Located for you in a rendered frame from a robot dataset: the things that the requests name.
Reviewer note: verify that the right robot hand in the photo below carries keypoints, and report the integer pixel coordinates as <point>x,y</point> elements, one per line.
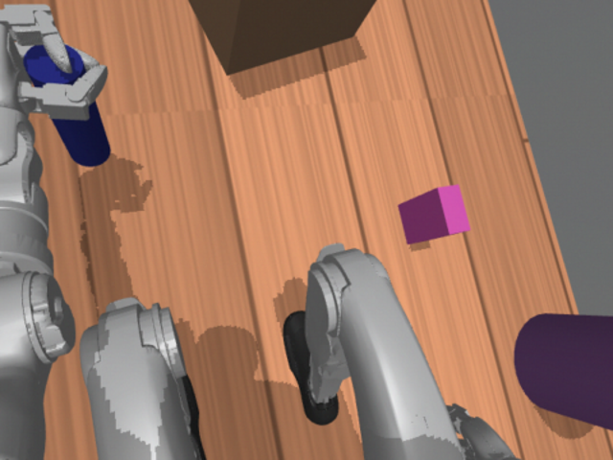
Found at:
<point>480,441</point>

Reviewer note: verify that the right robot foot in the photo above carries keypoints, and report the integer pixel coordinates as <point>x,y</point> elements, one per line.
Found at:
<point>298,356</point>

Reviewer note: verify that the left robot foot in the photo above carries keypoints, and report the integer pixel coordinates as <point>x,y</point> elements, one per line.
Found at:
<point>194,424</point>

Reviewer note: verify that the left robot hand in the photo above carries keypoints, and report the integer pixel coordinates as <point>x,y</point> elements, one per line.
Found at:
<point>32,25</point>

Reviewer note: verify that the left robot arm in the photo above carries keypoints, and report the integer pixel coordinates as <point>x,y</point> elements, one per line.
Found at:
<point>36,325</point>

